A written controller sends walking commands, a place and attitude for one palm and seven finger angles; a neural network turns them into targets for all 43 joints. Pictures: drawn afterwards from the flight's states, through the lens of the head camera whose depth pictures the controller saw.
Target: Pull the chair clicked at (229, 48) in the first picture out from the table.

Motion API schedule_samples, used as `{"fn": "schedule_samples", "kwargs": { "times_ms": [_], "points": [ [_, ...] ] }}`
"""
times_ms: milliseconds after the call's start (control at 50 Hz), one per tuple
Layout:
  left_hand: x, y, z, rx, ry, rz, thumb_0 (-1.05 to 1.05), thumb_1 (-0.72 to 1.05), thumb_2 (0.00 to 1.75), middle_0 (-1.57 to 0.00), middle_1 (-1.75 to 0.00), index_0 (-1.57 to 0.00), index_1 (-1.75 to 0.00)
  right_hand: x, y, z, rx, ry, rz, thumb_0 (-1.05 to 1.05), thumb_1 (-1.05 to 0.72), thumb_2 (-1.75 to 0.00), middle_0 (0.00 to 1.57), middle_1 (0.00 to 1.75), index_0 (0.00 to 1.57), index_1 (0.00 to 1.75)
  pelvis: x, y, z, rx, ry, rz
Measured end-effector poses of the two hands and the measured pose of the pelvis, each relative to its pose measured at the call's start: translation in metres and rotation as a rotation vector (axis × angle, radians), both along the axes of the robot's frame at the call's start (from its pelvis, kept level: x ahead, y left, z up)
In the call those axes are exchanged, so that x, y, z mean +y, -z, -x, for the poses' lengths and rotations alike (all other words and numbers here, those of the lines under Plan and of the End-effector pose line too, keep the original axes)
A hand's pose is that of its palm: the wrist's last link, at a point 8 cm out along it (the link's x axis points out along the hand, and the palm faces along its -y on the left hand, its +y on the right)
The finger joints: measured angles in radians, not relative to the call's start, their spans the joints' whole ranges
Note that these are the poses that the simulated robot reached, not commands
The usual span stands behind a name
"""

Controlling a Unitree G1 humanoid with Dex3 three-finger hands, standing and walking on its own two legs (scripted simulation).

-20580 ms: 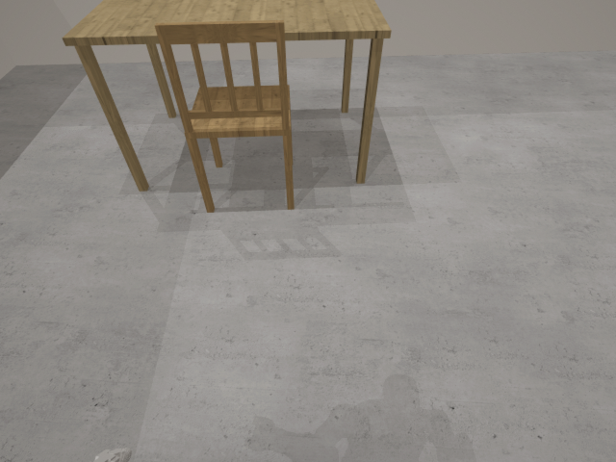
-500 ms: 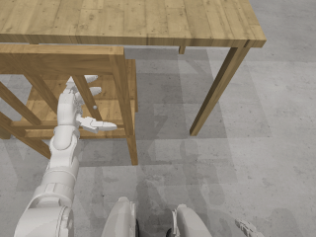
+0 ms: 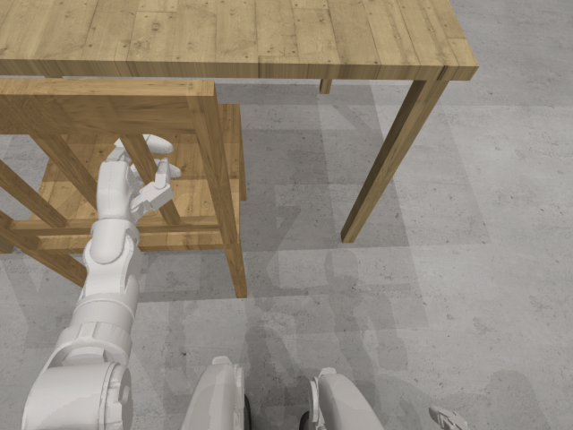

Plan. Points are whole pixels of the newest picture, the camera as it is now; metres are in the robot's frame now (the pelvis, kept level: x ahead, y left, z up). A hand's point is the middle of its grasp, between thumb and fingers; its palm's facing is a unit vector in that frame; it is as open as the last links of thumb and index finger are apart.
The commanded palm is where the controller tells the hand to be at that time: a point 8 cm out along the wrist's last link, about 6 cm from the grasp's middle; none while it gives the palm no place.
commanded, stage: hook a spindle and tug to test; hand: left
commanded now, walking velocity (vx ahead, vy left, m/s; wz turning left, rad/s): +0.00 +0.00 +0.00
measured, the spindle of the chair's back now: (86, 184) +0.46 +0.29 +0.00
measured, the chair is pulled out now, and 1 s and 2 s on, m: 0.00 0.04 0.17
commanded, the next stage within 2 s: step backward, pulling the chair out in 0.52 s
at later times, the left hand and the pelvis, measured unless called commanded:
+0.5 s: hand (164, 205) +0.41 +0.16 +0.03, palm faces +0.03 -1.00 -0.02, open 5.2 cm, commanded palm +0.38 +0.20 +0.03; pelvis +0.03 +0.01 +0.02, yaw +0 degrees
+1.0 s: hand (161, 214) +0.39 +0.16 +0.05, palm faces +0.05 -0.99 -0.10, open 5.1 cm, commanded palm +0.35 +0.20 +0.05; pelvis +0.03 +0.02 +0.10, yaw +1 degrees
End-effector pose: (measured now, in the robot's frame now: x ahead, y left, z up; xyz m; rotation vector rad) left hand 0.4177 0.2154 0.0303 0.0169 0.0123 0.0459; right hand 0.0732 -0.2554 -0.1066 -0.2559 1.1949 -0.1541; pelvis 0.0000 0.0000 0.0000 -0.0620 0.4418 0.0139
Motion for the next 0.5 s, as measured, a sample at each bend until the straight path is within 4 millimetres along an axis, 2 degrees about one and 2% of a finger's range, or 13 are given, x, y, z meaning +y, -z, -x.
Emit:
{"fn": "schedule_samples", "kwargs": {
  "times_ms": [240, 500],
  "points": [
    [-0.001, -0.002, 0.004, 0.022, -0.001, -0.006, 0.01, 0.78, 0.8, -0.45, -1.45, -0.44, -1.45, 0.005, -0.009, -0.017, -0.026, 0.01, -0.023, 0.01, -0.91, -0.9, 0.2, 0.3, 0.2, 0.29, 0.004, -0.008, -0.013, -0.001, 0.014, -0.006],
    [-0.002, -0.003, 0.03, 0.038, 0.015, -0.003, 0.02, 0.78, 0.8, -0.41, -1.45, -0.41, -1.45, 0.015, -0.018, -0.06, -0.088, -0.022, -0.047, 0.01, -0.91, -0.9, 0.2, 0.3, 0.2, 0.29, 0.009, -0.017, -0.032, -0.009, 0.012, -0.009]
  ]
}}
